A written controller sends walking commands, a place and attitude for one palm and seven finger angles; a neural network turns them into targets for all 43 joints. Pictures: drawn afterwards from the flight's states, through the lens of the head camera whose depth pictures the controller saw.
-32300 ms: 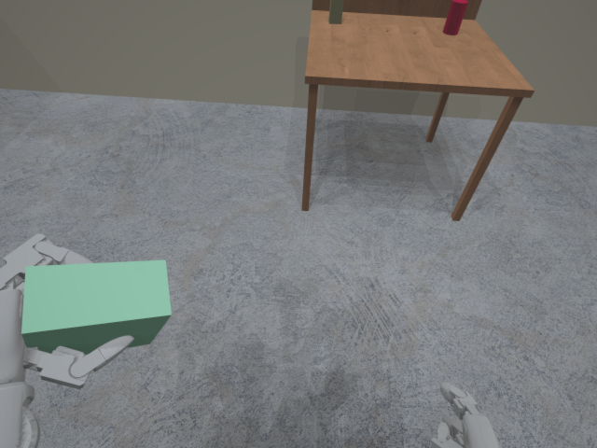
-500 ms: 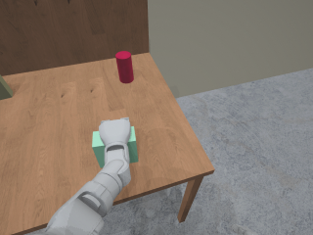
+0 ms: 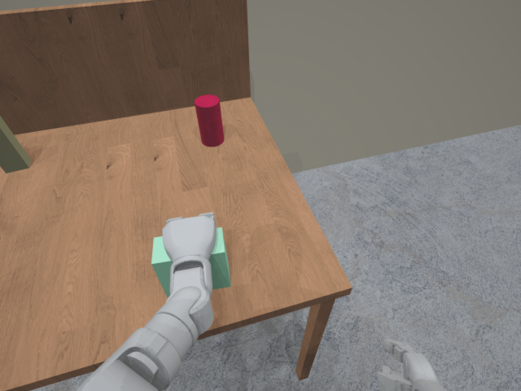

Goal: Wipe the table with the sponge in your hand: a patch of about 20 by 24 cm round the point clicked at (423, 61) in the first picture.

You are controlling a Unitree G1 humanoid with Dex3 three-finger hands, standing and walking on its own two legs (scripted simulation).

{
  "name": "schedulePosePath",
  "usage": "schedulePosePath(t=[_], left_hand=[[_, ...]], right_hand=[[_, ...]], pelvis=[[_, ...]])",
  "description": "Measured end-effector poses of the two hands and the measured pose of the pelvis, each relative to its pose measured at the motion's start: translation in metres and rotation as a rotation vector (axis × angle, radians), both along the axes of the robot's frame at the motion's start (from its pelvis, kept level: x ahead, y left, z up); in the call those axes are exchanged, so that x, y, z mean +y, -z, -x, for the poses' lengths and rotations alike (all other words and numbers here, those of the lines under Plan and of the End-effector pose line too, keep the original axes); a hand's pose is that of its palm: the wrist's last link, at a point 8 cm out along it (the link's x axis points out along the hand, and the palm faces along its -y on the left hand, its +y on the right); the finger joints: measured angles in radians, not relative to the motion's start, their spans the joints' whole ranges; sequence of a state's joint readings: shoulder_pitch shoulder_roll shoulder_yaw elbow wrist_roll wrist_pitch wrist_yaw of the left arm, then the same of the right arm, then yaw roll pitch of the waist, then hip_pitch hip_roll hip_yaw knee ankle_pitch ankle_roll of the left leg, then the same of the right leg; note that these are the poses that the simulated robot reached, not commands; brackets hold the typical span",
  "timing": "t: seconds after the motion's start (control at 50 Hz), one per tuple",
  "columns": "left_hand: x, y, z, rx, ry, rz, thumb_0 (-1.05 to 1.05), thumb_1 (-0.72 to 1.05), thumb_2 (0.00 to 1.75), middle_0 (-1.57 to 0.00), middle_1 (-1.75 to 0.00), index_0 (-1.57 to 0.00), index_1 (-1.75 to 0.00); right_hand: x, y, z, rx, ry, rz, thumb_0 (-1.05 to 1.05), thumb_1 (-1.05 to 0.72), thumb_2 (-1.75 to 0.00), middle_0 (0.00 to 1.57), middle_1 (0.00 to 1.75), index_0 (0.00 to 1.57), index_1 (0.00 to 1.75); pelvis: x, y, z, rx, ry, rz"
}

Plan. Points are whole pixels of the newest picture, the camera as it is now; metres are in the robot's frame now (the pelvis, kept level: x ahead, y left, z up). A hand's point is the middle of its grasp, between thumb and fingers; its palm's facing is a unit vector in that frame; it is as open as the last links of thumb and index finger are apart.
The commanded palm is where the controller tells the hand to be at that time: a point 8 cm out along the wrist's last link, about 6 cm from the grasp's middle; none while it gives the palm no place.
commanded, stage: wipe back along the third lane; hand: left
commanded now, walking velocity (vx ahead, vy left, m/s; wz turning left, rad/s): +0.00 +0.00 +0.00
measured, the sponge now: (195, 268) +0.34 +0.16 -0.05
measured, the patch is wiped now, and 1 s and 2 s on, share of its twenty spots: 0.95 0.95 0.95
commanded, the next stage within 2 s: slide back across to the middle lane in 0.54 s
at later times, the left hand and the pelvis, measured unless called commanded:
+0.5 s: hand (196, 255) +0.35 +0.16 -0.01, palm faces -0.06 -0.03 -1.00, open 9.9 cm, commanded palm +0.30 +0.14 +0.02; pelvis +0.00 +0.00 +0.00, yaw +0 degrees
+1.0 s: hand (187, 255) +0.34 +0.17 +0.00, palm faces -0.05 -0.09 -1.00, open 9.9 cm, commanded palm +0.30 +0.18 +0.05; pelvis +0.00 +0.00 +0.00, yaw -1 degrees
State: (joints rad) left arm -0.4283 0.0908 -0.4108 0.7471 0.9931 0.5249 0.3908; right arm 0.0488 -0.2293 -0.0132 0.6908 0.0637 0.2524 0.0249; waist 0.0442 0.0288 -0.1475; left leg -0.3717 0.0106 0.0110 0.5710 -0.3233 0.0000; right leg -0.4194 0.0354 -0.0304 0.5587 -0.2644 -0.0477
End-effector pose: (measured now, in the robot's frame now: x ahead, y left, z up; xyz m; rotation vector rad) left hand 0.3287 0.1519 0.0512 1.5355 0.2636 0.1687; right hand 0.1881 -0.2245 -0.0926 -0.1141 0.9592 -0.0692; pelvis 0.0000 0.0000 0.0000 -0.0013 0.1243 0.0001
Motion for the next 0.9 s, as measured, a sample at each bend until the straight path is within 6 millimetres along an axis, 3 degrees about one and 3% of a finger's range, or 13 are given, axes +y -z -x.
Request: schedulePosePath(t=[0.18, 0.54, 0.9], left_hand=[[-0.001, 0.001, 0.001, -0.005, 0.000, -0.006, 0.01, -0.46, 1.09, -0.69, -1.42, -0.69, -1.43], [0.000, 0.001, 0.000, 0.000, 0.003, -0.001, 0.00, -0.47, 1.09, -0.70, -1.41, -0.71, -1.42], [0.007, -0.003, 0.002, -0.006, 0.002, 0.041, 0.00, -0.48, 1.09, -0.72, -1.40, -0.72, -1.41]], right_hand=[[-0.001, 0.004, 0.000, 0.019, -0.003, 0.001, 0.01, -0.91, -0.90, 0.20, 0.30, 0.20, 0.30], [0.002, 0.014, 0.024, 0.062, 0.017, -0.002, 0.01, -0.91, -0.90, 0.20, 0.30, 0.20, 0.30], [-0.001, 0.007, 0.028, 0.033, 0.052, 0.011, 0.01, -0.91, -0.90, 0.20, 0.30, 0.20, 0.30]], pelvis=[[0.000, 0.001, -0.002, 0.004, -0.003, 0.000], [0.004, 0.003, 0.004, 0.009, 0.000, 0.001], [0.004, -0.001, 0.005, -0.011, 0.017, -0.003]])
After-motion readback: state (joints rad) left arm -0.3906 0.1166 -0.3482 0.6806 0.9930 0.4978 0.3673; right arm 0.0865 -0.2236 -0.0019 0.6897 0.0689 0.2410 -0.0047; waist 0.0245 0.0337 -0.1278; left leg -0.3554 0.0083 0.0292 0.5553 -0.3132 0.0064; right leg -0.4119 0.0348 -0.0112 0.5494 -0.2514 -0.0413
